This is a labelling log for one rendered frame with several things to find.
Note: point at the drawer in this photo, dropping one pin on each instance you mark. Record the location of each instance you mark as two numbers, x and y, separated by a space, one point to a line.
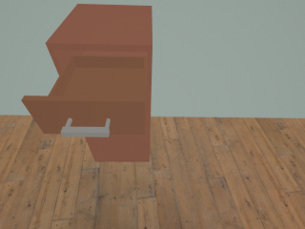
92 88

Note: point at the cabinet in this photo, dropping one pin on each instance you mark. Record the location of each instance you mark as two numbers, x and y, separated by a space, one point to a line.
110 30

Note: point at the handle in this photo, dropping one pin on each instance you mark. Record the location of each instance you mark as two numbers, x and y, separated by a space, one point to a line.
75 131

